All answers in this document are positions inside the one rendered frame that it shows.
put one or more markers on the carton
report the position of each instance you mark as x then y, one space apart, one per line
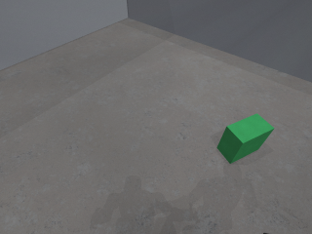
244 137

